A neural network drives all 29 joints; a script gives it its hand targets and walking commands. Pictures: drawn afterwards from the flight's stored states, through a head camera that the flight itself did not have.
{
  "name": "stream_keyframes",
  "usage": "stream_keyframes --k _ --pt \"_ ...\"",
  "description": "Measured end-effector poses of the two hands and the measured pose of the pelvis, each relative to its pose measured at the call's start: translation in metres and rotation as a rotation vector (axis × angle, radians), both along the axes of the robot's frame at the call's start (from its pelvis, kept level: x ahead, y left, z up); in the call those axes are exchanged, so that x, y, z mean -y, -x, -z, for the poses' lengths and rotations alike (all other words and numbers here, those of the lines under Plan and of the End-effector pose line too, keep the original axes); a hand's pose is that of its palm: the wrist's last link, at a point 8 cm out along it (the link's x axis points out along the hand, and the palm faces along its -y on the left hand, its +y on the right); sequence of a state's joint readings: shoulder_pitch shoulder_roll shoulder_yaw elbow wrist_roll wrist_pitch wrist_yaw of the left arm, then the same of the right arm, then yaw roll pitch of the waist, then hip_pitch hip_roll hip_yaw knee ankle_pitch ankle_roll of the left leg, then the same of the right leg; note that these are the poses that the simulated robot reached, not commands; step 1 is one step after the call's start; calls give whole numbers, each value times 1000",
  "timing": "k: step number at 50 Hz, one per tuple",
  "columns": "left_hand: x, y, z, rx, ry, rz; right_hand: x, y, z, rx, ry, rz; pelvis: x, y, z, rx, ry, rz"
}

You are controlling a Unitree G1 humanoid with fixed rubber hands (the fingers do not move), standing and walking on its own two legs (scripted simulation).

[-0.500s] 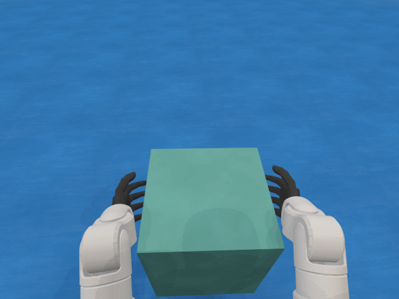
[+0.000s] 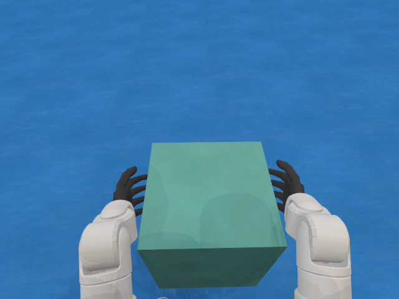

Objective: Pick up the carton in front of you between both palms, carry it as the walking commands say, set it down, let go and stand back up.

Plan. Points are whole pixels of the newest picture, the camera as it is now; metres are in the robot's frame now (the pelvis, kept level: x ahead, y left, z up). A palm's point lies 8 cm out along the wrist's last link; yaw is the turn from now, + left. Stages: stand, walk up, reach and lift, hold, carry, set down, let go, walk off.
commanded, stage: carry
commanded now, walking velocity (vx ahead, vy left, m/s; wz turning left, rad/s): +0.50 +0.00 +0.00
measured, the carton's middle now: (207, 219) +0.28 +0.00 +0.02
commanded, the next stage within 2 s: none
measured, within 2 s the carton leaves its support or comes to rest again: neither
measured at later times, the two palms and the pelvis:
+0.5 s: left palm (141, 103) +0.60 +0.17 +0.09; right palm (248, 97) +0.59 -0.12 +0.10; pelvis +0.33 +0.03 +0.00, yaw -2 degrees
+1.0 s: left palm (153, 69) +0.81 +0.16 +0.08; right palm (241, 63) +0.81 -0.13 +0.09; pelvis +0.54 +0.01 -0.01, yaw +0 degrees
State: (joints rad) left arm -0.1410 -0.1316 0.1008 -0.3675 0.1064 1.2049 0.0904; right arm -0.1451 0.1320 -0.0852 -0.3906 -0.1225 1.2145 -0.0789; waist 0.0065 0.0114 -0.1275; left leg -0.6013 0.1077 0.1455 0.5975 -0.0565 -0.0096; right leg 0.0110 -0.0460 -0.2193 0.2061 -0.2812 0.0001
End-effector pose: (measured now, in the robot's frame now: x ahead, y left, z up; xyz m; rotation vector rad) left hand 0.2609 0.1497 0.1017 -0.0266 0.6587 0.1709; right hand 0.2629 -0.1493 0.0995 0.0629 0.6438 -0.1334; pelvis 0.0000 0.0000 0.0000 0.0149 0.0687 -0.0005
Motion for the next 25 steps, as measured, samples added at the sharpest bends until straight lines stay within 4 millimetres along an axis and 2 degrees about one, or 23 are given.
stream_keyframes --k 3,6,10,14,18,25 --pt "-10 -50 11 3 16 13 -10 -47 6 3 14 14 -12 -50 12 7 12 11" --pt "-23 -104 31 -5 42 26 -23 -96 19 -5 38 27 -27 -99 28 19 2 25" --pt "-30 -154 49 -113 53 42 -30 -141 34 -113 44 49 -39 -143 18 5 11 49" --pt "-30 -201 44 -134 42 71 -31 -180 30 -134 39 72 -46 -186 2 -7 29 53" --pt "-31 -249 31 -98 35 75 -32 -228 18 -99 40 69 -46 -236 -6 -14 40 44" --pt "-24 -339 13 -7 32 34 -25 -330 2 -7 36 28 -28 -334 1 4 33 32"
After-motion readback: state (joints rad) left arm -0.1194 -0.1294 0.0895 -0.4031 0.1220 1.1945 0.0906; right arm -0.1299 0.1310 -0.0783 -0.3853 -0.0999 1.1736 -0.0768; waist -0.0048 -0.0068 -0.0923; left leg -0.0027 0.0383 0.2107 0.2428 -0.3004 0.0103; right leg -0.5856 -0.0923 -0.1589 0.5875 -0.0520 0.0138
